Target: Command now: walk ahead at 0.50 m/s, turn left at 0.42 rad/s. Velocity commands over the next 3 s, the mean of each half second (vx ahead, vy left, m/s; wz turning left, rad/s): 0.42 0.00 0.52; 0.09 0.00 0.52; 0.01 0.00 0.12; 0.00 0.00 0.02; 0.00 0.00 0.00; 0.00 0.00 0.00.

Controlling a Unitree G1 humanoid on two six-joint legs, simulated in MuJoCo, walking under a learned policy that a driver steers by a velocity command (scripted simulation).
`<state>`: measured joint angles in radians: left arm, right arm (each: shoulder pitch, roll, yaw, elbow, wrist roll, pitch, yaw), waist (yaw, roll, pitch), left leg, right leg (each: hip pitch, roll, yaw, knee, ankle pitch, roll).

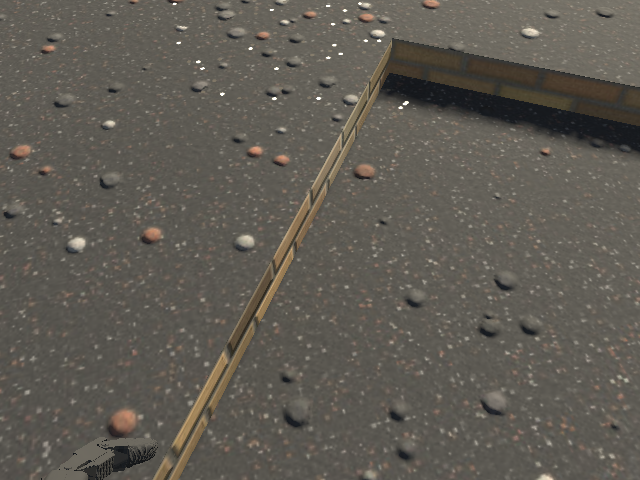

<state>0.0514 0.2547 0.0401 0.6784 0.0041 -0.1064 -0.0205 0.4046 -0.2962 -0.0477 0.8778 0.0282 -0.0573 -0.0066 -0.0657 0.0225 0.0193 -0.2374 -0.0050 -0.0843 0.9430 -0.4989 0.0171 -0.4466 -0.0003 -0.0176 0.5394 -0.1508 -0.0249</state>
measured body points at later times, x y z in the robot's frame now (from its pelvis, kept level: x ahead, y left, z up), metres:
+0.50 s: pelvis +0.23 +0.05 -0.01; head +0.27 +0.08 +0.44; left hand +0.21 +0.33 -0.14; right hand +0.46 -0.15 -0.11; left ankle +0.30 +0.14 -0.73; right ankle +0.14 -0.12 -0.64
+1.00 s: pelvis +0.31 +0.03 +0.01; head +0.34 +0.02 +0.46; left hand +0.28 +0.34 -0.08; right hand +0.57 -0.15 -0.11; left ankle +0.27 +0.13 -0.69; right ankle +0.37 -0.06 -0.73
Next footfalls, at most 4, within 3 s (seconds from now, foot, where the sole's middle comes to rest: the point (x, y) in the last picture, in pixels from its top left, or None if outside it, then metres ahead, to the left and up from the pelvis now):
0.42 left None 0.34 0.15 -0.76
0.92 right None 0.41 -0.03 -0.76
1.26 left None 0.24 0.16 -0.76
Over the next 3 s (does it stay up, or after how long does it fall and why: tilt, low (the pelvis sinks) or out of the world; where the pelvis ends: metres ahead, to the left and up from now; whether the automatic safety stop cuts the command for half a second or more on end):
stays up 0.30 0.04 0.01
